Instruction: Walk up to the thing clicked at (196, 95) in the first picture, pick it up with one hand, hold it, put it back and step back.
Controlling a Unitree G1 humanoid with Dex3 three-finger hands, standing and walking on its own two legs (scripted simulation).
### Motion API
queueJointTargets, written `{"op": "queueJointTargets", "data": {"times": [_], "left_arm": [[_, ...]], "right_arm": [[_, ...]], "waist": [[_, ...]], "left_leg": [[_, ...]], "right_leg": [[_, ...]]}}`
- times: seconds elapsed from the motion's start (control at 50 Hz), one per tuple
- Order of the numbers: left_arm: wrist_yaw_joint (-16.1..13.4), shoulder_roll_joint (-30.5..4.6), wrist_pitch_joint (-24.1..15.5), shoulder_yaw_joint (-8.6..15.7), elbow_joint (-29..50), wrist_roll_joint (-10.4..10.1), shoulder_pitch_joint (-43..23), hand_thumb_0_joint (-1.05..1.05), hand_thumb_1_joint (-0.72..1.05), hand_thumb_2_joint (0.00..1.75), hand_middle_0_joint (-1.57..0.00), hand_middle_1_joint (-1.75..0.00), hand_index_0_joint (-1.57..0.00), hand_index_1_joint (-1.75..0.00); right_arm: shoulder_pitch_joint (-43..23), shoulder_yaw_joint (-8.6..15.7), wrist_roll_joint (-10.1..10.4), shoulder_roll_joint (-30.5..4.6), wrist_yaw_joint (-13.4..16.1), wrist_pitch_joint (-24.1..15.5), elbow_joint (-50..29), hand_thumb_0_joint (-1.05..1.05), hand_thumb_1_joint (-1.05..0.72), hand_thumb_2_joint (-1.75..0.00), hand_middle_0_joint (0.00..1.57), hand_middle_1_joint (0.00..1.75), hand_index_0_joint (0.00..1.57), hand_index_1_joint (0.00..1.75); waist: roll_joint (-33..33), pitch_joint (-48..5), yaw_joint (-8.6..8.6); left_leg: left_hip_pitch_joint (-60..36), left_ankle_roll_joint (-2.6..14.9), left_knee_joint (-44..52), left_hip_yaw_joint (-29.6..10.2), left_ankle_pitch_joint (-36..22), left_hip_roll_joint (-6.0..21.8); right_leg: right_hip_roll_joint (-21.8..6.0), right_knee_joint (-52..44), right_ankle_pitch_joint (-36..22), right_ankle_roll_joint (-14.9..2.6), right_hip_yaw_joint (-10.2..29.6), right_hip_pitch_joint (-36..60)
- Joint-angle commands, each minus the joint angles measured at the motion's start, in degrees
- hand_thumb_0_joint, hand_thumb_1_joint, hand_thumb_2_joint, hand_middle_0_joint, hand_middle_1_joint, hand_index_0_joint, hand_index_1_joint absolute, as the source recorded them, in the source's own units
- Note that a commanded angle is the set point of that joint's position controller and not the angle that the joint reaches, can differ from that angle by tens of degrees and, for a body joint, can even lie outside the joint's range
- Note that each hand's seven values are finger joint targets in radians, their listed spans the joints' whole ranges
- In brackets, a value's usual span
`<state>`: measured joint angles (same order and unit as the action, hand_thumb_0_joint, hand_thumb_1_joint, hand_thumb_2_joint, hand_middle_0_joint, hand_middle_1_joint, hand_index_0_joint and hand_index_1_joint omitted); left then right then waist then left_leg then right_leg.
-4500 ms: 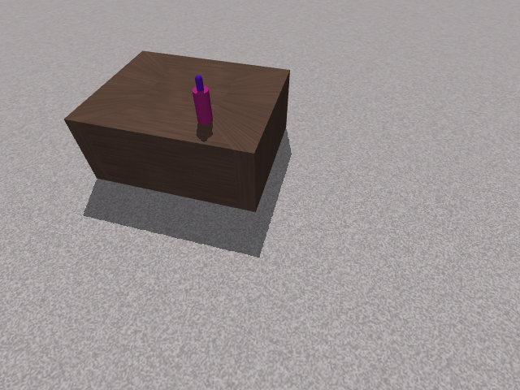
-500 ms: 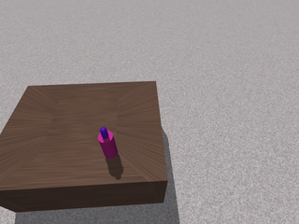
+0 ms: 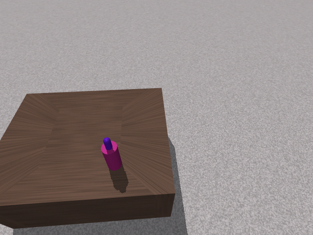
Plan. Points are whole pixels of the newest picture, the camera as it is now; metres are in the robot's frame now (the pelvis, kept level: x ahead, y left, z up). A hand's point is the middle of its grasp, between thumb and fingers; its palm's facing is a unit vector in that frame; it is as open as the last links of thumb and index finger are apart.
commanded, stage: walk up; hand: left
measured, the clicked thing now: (111, 152) +0.51 +0.22 -0.28
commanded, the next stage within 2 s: stand in 0.16 s
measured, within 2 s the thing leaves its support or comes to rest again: neither
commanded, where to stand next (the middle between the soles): +0.05 -0.02 m, yaw +3 degrees
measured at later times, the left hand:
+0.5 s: hand out of the picture +0.09 +0.25 -0.15, palm faces +0.00 -0.94 -0.35, open 7.4 cm
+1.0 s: hand out of the picture +0.08 +0.25 -0.15, palm faces +0.00 -0.94 -0.35, open 7.4 cm
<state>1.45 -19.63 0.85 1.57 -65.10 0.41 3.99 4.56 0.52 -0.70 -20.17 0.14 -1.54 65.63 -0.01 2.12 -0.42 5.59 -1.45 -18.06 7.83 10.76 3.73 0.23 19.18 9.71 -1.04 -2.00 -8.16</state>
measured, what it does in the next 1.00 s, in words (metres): stands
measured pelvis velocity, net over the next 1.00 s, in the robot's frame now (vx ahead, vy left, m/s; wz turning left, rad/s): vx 0.01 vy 0.00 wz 0.02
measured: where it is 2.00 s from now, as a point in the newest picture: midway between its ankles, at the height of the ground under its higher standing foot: outside the picture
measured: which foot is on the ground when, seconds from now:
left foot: down 0.00-1.00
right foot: down 0.00-1.00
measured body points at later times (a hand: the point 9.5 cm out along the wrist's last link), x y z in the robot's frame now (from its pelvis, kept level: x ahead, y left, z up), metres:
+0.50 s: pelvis +0.01 +0.00 +0.00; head +0.01 -0.01 +0.45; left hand +0.09 +0.30 -0.12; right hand +0.09 -0.29 -0.14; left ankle -0.01 +0.13 -0.75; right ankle +0.01 -0.11 -0.75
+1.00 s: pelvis +0.01 +0.00 +0.00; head +0.01 -0.01 +0.45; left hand +0.08 +0.30 -0.13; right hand +0.09 -0.30 -0.14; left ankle -0.01 +0.13 -0.75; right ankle +0.01 -0.11 -0.75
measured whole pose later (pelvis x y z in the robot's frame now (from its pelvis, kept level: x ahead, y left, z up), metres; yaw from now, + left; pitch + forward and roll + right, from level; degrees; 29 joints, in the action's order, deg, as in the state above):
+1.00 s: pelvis +0.01 +0.00 +0.00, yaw +1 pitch -2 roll +0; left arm 0.3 -19.9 -0.6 -0.3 -66.3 0.0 5.5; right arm 5.7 -0.3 -0.8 -20.1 -0.5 -0.5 66.3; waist 0.7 1.7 -0.5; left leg 4.0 -1.9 -15.9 6.5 10.0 3.6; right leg 0.2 17.1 9.6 -1.3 -3.4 -6.0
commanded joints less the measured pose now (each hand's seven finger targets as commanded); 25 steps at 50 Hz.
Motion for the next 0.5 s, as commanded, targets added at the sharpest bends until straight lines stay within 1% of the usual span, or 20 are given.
{"op": "queueJointTargets", "data": {"times": [0.0, 0.04, 0.12, 0.14, 0.16, 0.2, 0.22, 0.24, 0.28, 0.3, 0.34, 0.36, 0.4, 0.42, 0.44, 0.48], "left_arm": [[-0.9, -11.7, -1.4, 2.1, 3.9, 0.3, -2.4, 0.00, 0.90, 0.90, -0.20, -0.30, -0.20, -0.30], [-0.9, -11.9, -1.4, 2.1, 4.1, 0.2, -3.0, 0.00, 0.90, 0.90, -0.20, -0.30, -0.20, -0.30], [-1.0, -11.9, -1.4, 2.2, 4.2, 0.3, -1.9, 0.00, 0.90, 0.90, -0.20, -0.30, -0.20, -0.30], [-1.4, -11.8, -2.2, 1.6, 4.0, 0.0, -3.0, 0.00, 0.90, 0.90, -0.20, -0.30, -0.20, -0.30], [-1.5, -11.8, -2.5, 1.6, 3.9, -0.2, -3.0, 0.00, 0.90, 0.90, -0.20, -0.30, -0.20, -0.30], [-1.6, -12.0, -2.7, 1.5, 3.4, -0.2, -2.5, 0.00, 0.90, 0.90, -0.20, -0.30, -0.20, -0.30], [-1.7, -12.3, -2.8, 1.4, 3.3, -0.2, -2.3, 0.00, 0.90, 0.90, -0.20, -0.30, -0.20, -0.30], [-1.8, -12.2, -2.7, 1.3, 3.1, -0.1, -2.1, 0.00, 0.90, 0.90, -0.20, -0.30, -0.20, -0.30], [-1.8, -12.2, -2.8, 1.2, 3.1, -0.2, -2.5, 0.00, 0.90, 0.90, -0.20, -0.30, -0.20, -0.30], [-1.8, -12.1, -2.8, 1.1, 3.1, -0.2, -2.4, 0.00, 0.90, 0.90, -0.20, -0.30, -0.20, -0.30], [-1.9, -12.2, -2.8, 1.0, 3.1, -0.3, -2.4, 0.00, 0.90, 0.90, -0.20, -0.30, -0.20, -0.30], [-1.9, -11.8, -2.8, 0.9, 3.0, -0.2, -2.2, 0.00, 0.90, 0.90, -0.20, -0.30, -0.20, -0.30], [-2.0, -12.5, -2.7, 1.0, 2.9, -0.3, -2.8, 0.00, 0.90, 0.90, -0.20, -0.30, -0.20, -0.30], [-1.9, -12.2, -2.8, 0.9, 2.8, -0.1, -2.1, 0.00, 0.90, 0.90, -0.20, -0.30, -0.20, -0.30], [-2.0, -12.4, -2.8, 0.9, 2.8, -0.3, -2.4, 0.00, 0.90, 0.90, -0.20, -0.30, -0.20, -0.30], [-1.9, -12.4, -2.9, 0.8, 2.8, -0.3, -2.4, 0.00, 0.90, 0.90, -0.20, -0.30, -0.20, -0.30]], "right_arm": [[-2.5, 2.3, 0.0, -12.4, 1.0, -1.3, -3.5, 0.00, -0.90, -0.90, 0.20, 0.30, 0.20, 0.30], [-2.2, 2.3, 0.0, -12.2, 1.0, -1.3, -3.4, 0.00, -0.90, -0.90, 0.20, 0.30, 0.20, 0.30], [-2.4, 2.4, 0.0, -12.1, 0.9, -1.2, -3.8, 0.00, -0.90, -0.90, 0.20, 0.30, 0.20, 0.30], [-3.0, 2.0, -0.1, -11.3, 0.6, -0.8, -3.4, 0.00, -0.90, -0.90, 0.20, 0.30, 0.20, 0.30], [-2.9, 1.9, -0.1, -11.2, 0.5, -0.8, -3.4, 0.00, -0.90, -0.90, 0.20, 0.30, 0.20, 0.30], [-2.6, 1.9, 0.0, -11.6, 0.4, -0.6, -3.2, 0.00, -0.90, -0.90, 0.20, 0.30, 0.20, 0.30], [-2.6, 1.7, 0.0, -11.3, 0.3, -0.6, -3.1, 0.00, -0.90, -0.90, 0.20, 0.30, 0.20, 0.30], [-2.7, 1.9, 0.1, -11.6, 0.3, -0.5, -3.0, 0.00, -0.90, -0.90, 0.20, 0.30, 0.20, 0.30], [-2.5, 1.7, 0.0, -11.3, 0.2, -0.4, -2.8, 0.00, -0.90, -0.90, 0.20, 0.30, 0.20, 0.30], [-2.3, 1.8, -0.1, -11.7, 0.2, -0.5, -2.7, 0.00, -0.90, -0.90, 0.20, 0.30, 0.20, 0.30], [-2.3, 1.6, -0.1, -11.4, 0.1, -0.5, -2.7, 0.00, -0.90, -0.90, 0.20, 0.30, 0.20, 0.30], [-2.4, 1.6, -0.1, -11.8, 0.2, -0.5, -2.7, 0.00, -0.90, -0.90, 0.20, 0.30, 0.20, 0.30], [-2.5, 1.4, -0.1, -11.0, 0.2, -0.5, -2.6, 0.00, -0.90, -0.90, 0.20, 0.30, 0.20, 0.30], [-2.3, 1.6, -0.1, -11.6, 0.1, -0.4, -2.7, 0.00, -0.90, -0.90, 0.20, 0.30, 0.20, 0.30], [-2.0, 1.6, -0.1, -11.5, 0.1, -0.4, -2.6, 0.00, -0.90, -0.90, 0.20, 0.30, 0.20, 0.30], [-2.2, 1.5, -0.1, -11.3, 0.1, -0.6, -2.6, 0.00, -0.90, -0.90, 0.20, 0.30, 0.20, 0.30]], "waist": [[-0.4, -5.4, 0.10], [-0.1, -4.0, -0.05], [-0.4, -4.9, 0.21], [1.7, -5.9, -0.38], [1.3, -5.7, -0.09], [1.0, -5.8, -0.28], [0.7, -5.3, -0.19], [0.5, -5.3, -0.15], [-0.6, -4.6, -0.24], [-0.4, -5.2, -0.27], [0.1, -4.5, -0.12], [0.4, -4.4, -0.06], [-0.5, -3.7, -0.11], [0.0, -4.5, -0.06], [-0.4, -4.5, -0.16], [-0.5, -4.2, -0.08]], "left_leg": [[-2.7, 2.22, 2.3, -6.3, -6.4, 6.4], [-1.6, 1.85, 2.9, -6.4, -6.1, 6.1], [-3.1, 2.15, 2.6, -5.9, -6.2, 6.4], [-3.1, 1.65, 3.1, -6.8, -8.4, 6.7], [-2.6, 1.52, 3.3, -6.9, -9.1, 6.7], [-3.4, 1.67, 3.2, -6.8, -8.9, 6.7], [-3.2, 1.47, 3.7, -7.0, -9.5, 6.6], [-3.8, 1.52, 3.7, -7.0, -9.4, 6.7], [-3.4, 1.45, 3.9, -7.0, -8.1, 6.5], [-4.0, 1.60, 3.7, -6.9, -8.0, 6.6], [-3.2, 1.36, 4.2, -7.1, -8.2, 6.4], [-3.1, 1.44, 4.1, -7.0, -7.1, 6.3], [-2.6, 1.23, 4.7, -7.4, -6.5, 6.4], [-3.1, 1.56, 4.3, -7.3, -6.4, 6.5], [-3.1, 1.68, 4.3, -7.3, -6.8, 6.5], [-3.0, 1.41, 4.6, -7.5, -7.8, 6.4]], "right_leg": [[-7.5, -2.9, -10.9, -0.50, 7.2, 0.2], [-7.4, -3.0, -10.5, -0.40, 7.4, 0.1], [-7.1, -2.9, -10.0, -0.47, 7.0, -0.1], [-8.1, -3.1, -11.8, -0.54, 7.1, 1.4], [-8.2, -3.2, -12.7, -0.41, 7.1, 2.1], [-8.5, -3.5, -13.5, -0.42, 7.3, 2.5], [-8.2, -3.2, -13.5, -0.29, 6.6, 2.2], [-8.2, -3.4, -13.1, -0.17, 6.5, 2.0], [-8.2, -4.1, -11.8, -0.07, 6.6, 1.8], [-8.5, -4.1, -11.9, -0.27, 7.0, 2.0], [-8.3, -4.3, -11.4, -0.20, 6.7, 2.0], [-8.4, -4.7, -11.2, -0.14, 6.9, 1.6], [-8.1, -4.4, -9.6, -0.12, 6.5, 1.5], [-8.4, -4.6, -9.8, -0.18, 6.5, 1.7], [-8.4, -4.6, -10.4, -0.22, 6.7, 1.8], [-8.2, -4.4, -10.6, -0.12, 6.3, 1.6]]}}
